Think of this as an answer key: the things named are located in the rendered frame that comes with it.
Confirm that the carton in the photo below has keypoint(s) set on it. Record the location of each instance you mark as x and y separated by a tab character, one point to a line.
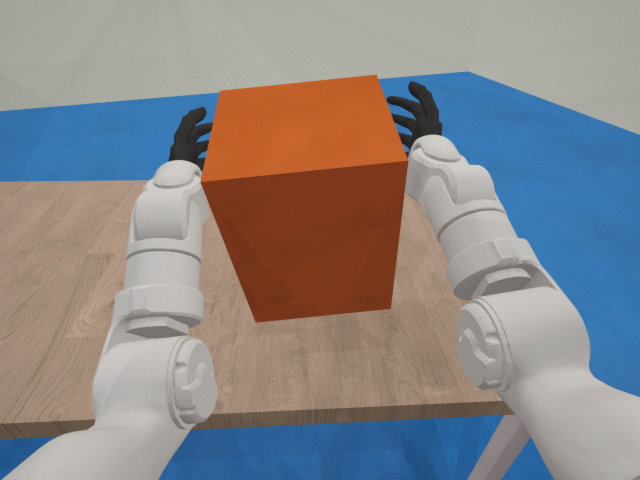
306	183

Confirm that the table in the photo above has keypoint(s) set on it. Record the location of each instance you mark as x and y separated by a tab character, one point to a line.
63	248

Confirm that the robot right hand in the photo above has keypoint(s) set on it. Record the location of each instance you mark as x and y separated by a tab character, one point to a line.
426	114

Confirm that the robot left forearm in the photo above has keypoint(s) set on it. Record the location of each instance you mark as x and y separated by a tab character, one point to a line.
161	296

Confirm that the robot left hand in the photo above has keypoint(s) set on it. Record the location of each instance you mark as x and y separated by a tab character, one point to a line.
185	145

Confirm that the robot left upper arm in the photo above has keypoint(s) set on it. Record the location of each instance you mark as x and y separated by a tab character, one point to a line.
147	396

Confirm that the robot right forearm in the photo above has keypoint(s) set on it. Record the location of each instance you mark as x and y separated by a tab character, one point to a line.
484	254

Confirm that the robot right upper arm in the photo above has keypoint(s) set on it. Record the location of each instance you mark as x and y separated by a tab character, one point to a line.
530	347

